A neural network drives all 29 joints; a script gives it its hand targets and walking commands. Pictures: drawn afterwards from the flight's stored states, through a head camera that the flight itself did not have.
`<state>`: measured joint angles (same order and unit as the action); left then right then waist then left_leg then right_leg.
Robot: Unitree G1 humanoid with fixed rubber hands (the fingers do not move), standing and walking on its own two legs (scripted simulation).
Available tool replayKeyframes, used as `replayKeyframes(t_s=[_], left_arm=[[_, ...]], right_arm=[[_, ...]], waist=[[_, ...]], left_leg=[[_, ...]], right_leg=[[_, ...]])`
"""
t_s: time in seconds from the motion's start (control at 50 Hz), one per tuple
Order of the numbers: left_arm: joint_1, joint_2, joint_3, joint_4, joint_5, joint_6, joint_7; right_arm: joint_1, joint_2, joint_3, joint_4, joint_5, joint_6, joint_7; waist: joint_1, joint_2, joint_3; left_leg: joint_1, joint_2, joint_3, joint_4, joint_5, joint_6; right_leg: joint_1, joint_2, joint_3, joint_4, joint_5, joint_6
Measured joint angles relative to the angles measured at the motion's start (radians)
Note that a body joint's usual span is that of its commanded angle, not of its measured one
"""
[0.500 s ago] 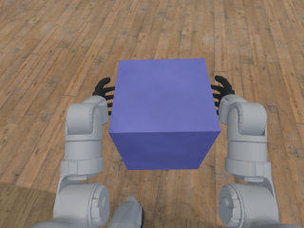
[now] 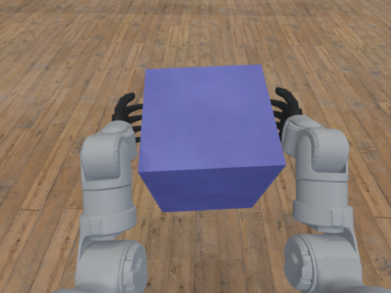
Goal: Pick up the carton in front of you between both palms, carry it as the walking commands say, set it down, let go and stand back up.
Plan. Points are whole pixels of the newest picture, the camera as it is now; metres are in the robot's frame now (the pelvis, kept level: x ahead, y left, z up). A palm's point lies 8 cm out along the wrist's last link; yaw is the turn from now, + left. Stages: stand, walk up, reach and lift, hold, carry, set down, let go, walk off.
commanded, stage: carry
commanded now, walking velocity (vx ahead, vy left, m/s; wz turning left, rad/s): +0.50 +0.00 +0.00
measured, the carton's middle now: (205, 147) +0.38 -0.04 +0.10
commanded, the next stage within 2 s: none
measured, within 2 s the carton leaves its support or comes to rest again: neither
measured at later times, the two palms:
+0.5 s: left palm (126, 80) +0.70 +0.17 +0.06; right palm (225, 78) +0.68 -0.13 +0.06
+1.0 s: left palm (136, 44) +0.89 +0.15 +0.08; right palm (219, 38) +0.91 -0.15 +0.08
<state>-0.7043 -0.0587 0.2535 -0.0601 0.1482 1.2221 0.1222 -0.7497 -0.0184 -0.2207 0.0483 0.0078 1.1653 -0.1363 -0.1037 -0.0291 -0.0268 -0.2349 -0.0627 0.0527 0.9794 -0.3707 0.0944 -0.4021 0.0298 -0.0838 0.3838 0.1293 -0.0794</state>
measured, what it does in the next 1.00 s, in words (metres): walks ahead: left foot, then right foot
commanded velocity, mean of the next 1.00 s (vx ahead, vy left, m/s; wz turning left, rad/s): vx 0.50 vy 0.00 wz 0.00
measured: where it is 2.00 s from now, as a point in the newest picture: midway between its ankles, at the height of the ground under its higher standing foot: (182, 136)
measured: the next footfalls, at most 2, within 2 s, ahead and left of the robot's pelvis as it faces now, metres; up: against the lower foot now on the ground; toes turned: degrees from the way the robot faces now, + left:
left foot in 0.38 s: +0.42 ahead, +0.09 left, +0.00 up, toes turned +4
right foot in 0.80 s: +0.68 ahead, -0.10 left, +0.00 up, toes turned -9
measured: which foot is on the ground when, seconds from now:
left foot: up 0.00-0.36, down 0.38-0.82, up 0.84-1.00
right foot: down 0.00-0.38, up 0.40-0.78, down 0.80-1.00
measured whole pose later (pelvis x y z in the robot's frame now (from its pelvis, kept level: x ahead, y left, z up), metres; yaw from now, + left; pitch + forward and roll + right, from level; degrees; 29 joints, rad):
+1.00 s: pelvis +0.64 -0.02 +0.00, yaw +2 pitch +4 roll +0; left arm -0.14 -0.13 0.10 -0.26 0.12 1.22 0.09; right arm -0.14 0.13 -0.11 -0.27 -0.12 1.21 -0.07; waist 0.04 0.00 -0.15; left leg -0.51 0.07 0.08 0.93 -0.33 0.01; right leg -0.23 -0.01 -0.19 0.35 -0.20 -0.06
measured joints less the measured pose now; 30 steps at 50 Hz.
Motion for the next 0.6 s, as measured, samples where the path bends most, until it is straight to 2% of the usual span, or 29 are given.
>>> replayKeyframes(t_s=[0.02,0.04,0.08,0.12,0.22,0.3,0.36,0.38,0.4,0.44,0.48,0.52,0.6], left_arm=[[-0.025,0.010,-0.007,0.037,-0.003,0.002,-0.007],[-0.044,0.021,-0.017,0.072,-0.010,0.009,-0.011],[-0.053,0.039,-0.029,0.121,-0.035,0.035,-0.005],[-0.037,0.053,-0.032,0.135,-0.069,0.062,0.005],[-0.001,0.050,-0.028,0.141,-0.113,0.047,0.021],[0.022,0.031,-0.027,0.124,-0.119,-0.006,0.024],[0.047,0.029,-0.025,0.093,-0.127,-0.040,0.023],[0.055,0.036,-0.025,0.080,-0.132,-0.047,0.021],[0.049,0.046,-0.024,0.076,-0.139,-0.059,0.019],[0.048,0.057,-0.022,0.072,-0.143,-0.075,0.013],[0.067,0.041,-0.022,0.056,-0.132,-0.075,0.012],[0.092,0.013,-0.024,0.026,-0.110,-0.069,0.009],[0.160,-0.046,-0.034,-0.057,-0.063,-0.071,-0.001]], right_arm=[[-0.026,-0.019,0.001,0.036,0.005,0.005,0.003],[-0.043,-0.034,0.000,0.065,0.009,0.014,0.005],[-0.047,-0.036,-0.001,0.092,-0.001,0.051,0.005],[-0.036,-0.017,-0.006,0.092,-0.023,0.087,0.004],[0.011,0.037,-0.046,0.041,-0.076,0.104,0.005],[0.060,0.070,-0.065,-0.024,-0.100,0.067,0.004],[0.090,0.089,-0.058,-0.062,-0.107,0.032,0.006],[0.097,0.098,-0.050,-0.069,-0.111,0.017,0.006],[0.100,0.103,-0.043,-0.075,-0.116,-0.003,0.007],[0.104,0.103,-0.023,-0.074,-0.120,-0.030,0.007],[0.136,0.102,-0.016,-0.091,-0.111,-0.036,0.007],[0.176,0.102,-0.017,-0.125,-0.096,-0.034,0.006],[0.249,0.114,-0.032,-0.201,-0.066,-0.038,0.006]], waist=[[0.025,0.025,-0.011],[0.053,0.046,-0.012],[0.100,0.055,-0.010],[0.135,0.047,0.004],[0.192,0.035,0.057],[0.213,0.027,0.081],[0.198,0.030,0.083],[0.184,0.027,0.080],[0.166,0.007,0.089],[0.130,0.004,0.105],[0.100,0.024,0.110],[0.077,0.043,0.112],[0.047,0.062,0.095]], left_leg=[[-0.050,0.015,-0.025,0.115,-0.068,-0.011],[-0.113,0.029,-0.051,0.222,-0.116,-0.019],[-0.245,0.046,-0.080,0.356,-0.117,-0.031],[-0.359,0.068,-0.083,0.365,-0.088,-0.040],[-0.540,0.115,-0.054,0.175,0.025,-0.049],[-0.526,0.096,-0.017,-0.147,0.187,-0.035],[-0.399,0.058,0.051,-0.417,0.352,-0.011],[-0.346,0.053,0.067,-0.462,0.349,-0.002],[-0.339,0.039,0.078,-0.438,0.297,0.003],[-0.320,0.033,0.083,-0.404,0.224,0.009],[-0.267,0.038,0.076,-0.442,0.208,-0.004],[-0.200,0.047,0.070,-0.508,0.201,-0.001],[-0.073,0.069,0.058,-0.613,0.177,-0.009]], right_leg=[[0.003,0.027,-0.001,0.053,-0.202,-0.026],[-0.013,0.051,-0.006,0.114,-0.309,-0.036],[-0.034,0.069,-0.017,0.198,-0.359,-0.040],[-0.022,0.071,-0.016,0.231,-0.409,-0.051],[0.067,0.055,-0.007,0.209,-0.496,-0.037],[0.162,0.039,0.008,0.161,-0.555,-0.021],[0.216,0.026,0.003,0.217,-0.615,-0.003],[0.209,0.019,-0.005,0.295,-0.629,0.007],[0.169,0.004,0.011,0.423,-0.632,0.027],[0.057,0.010,0.056,0.710,-0.651,0.051],[-0.035,0.004,0.062,0.831,-0.612,0.060],[-0.102,-0.016,0.056,0.793,-0.567,0.070],[-0.179,-0.042,0.048,0.560,-0.514,0.088]])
